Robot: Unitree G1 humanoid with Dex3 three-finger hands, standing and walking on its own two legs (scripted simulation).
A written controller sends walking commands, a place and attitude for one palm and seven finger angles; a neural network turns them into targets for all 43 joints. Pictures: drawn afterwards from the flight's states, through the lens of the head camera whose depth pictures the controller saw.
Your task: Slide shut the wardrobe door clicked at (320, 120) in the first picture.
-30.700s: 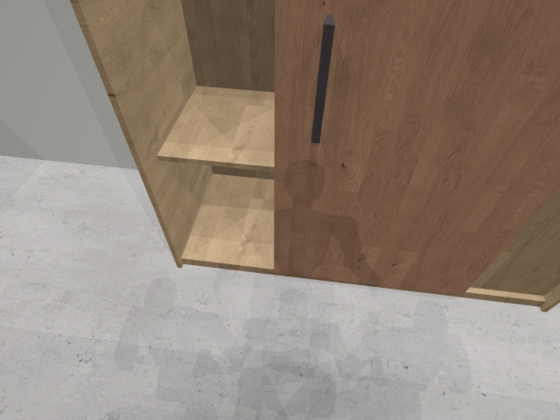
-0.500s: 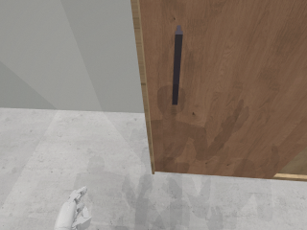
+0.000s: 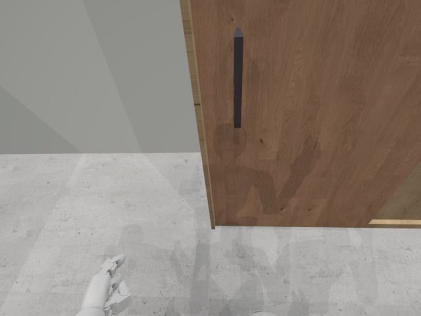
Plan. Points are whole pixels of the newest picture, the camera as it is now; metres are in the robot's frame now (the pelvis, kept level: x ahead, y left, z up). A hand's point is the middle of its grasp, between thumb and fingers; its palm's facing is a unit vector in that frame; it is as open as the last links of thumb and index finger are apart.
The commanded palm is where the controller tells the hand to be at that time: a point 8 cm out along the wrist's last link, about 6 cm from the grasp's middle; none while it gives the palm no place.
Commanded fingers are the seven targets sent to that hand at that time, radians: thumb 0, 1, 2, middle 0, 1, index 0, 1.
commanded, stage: step back with the hand held close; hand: right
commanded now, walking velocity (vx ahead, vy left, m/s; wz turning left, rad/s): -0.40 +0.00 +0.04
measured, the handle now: (237, 82) +0.64 -0.06 +0.12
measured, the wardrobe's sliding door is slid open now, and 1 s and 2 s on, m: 0.00 0.00 0.00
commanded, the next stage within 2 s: stop stepping back and stand still in 0.26 s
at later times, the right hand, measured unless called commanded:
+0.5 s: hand out of the picture +0.06 -0.24 +0.17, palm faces +0.39 +0.77 -0.50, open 7.4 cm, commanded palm +0.00 -0.28 +0.18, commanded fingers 0.00 -0.90 -0.90 0.20 0.30 0.20 0.30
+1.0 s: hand out of the picture -0.05 -0.25 +0.16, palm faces +0.53 +0.76 -0.39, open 7.4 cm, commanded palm -0.11 -0.28 +0.18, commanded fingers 0.00 -0.90 -0.90 0.20 0.30 0.20 0.30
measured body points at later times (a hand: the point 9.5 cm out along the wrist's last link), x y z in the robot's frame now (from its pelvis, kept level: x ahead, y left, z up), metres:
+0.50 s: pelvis -0.15 +0.02 +0.00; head -0.15 +0.01 +0.45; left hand +0.01 +0.25 -0.08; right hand +0.04 -0.28 +0.20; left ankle -0.10 +0.10 -0.73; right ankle -0.13 -0.11 -0.67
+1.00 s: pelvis -0.23 +0.02 -0.01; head -0.26 +0.02 +0.44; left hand -0.09 +0.25 -0.11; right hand -0.08 -0.29 +0.18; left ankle -0.19 +0.11 -0.73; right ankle -0.22 -0.11 -0.68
